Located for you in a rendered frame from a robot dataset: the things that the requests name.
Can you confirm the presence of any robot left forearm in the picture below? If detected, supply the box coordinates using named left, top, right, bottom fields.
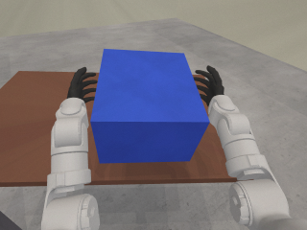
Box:
left=41, top=98, right=91, bottom=230

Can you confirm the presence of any table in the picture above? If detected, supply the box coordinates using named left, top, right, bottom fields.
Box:
left=0, top=71, right=253, bottom=230

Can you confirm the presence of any right robot upper arm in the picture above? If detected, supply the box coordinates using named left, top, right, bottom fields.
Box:
left=228, top=178, right=307, bottom=230

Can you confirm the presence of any carton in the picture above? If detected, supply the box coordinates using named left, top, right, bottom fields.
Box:
left=90, top=49, right=210, bottom=164

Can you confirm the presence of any robot left hand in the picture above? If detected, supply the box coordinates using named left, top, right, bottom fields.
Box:
left=66, top=67, right=97, bottom=103

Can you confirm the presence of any left robot upper arm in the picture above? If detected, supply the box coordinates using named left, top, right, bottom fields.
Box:
left=42, top=194, right=100, bottom=230

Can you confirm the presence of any robot right hand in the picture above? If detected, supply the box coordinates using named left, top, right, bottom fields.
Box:
left=193, top=65, right=224, bottom=106

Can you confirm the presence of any robot right forearm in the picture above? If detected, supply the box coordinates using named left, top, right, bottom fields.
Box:
left=207, top=95, right=290, bottom=214

